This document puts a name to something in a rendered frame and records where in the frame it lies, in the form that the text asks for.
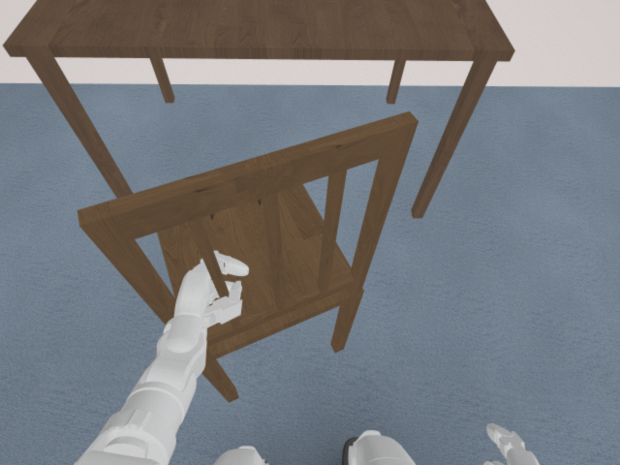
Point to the chair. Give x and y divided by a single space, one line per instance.
258 212

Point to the left robot hand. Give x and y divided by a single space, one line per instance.
197 291

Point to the left robot forearm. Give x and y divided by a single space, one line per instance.
147 423

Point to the robot right shin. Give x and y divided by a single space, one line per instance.
369 432

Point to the right robot hand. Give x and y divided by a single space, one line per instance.
511 446

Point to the table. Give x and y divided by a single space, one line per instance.
400 30

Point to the right robot thigh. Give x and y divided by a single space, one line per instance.
378 450

